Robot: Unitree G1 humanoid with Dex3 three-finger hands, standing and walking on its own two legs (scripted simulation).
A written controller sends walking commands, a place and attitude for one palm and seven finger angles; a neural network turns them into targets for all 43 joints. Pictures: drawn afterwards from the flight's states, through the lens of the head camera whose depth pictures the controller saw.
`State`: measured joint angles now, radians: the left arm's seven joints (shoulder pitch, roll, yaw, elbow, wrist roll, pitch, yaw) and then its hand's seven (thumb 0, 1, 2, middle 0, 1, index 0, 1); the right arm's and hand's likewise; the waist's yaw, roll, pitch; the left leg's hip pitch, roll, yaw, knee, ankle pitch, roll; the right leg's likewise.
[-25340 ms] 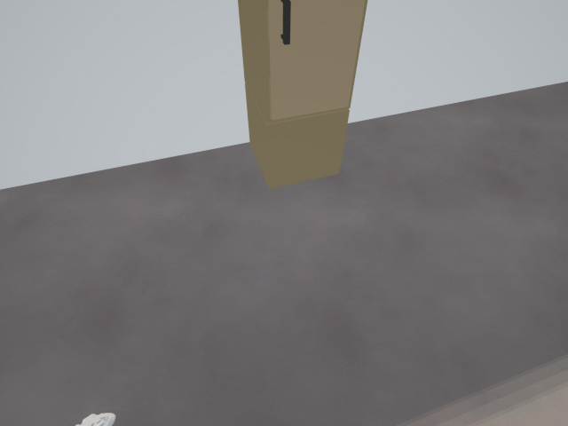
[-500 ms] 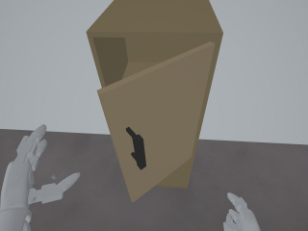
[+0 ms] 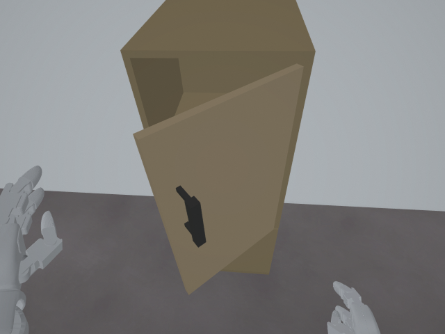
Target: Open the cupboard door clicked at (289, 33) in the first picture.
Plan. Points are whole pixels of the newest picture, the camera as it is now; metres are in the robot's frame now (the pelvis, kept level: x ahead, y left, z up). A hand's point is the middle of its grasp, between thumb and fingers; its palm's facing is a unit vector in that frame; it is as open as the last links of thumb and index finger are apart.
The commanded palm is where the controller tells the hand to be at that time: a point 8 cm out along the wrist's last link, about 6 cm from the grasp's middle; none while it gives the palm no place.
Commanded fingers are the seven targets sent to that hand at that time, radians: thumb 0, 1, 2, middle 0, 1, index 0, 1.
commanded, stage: draw the hand back to the body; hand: left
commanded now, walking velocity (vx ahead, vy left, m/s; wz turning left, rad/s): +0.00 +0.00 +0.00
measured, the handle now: (190, 216) +0.32 +0.11 +0.04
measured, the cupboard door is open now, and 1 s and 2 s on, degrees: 43 43 43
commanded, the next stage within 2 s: step back with the hand held close in 0.14 s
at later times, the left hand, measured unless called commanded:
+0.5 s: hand (59, 245) +0.18 +0.26 +0.15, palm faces +0.36 -0.80 -0.48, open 7.4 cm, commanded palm +0.13 +0.30 +0.17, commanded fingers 0.00 0.90 0.90 -0.20 -0.30 -0.20 -0.30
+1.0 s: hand out of the picture +0.09 +0.29 +0.15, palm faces +0.44 -0.75 -0.49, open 7.4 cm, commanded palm +0.03 +0.33 +0.17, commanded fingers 0.00 0.90 0.90 -0.20 -0.30 -0.20 -0.30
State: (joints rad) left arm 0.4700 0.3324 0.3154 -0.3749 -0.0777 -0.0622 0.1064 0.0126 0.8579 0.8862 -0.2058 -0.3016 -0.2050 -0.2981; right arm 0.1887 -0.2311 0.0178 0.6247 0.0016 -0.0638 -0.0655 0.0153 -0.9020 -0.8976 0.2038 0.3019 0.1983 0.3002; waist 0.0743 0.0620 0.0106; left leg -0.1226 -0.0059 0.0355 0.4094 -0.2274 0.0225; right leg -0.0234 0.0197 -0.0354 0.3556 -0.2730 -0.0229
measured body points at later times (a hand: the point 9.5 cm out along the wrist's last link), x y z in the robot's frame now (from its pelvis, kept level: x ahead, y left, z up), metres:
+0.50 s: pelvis -0.02 +0.00 +0.00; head -0.01 -0.02 +0.45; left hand +0.16 +0.30 +0.17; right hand +0.17 -0.24 -0.09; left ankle +0.00 +0.10 -0.74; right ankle -0.05 -0.10 -0.74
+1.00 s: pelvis -0.10 +0.03 -0.02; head -0.08 +0.03 +0.43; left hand +0.06 +0.33 +0.18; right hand +0.07 -0.20 -0.10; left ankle +0.00 +0.10 -0.74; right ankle -0.05 -0.10 -0.74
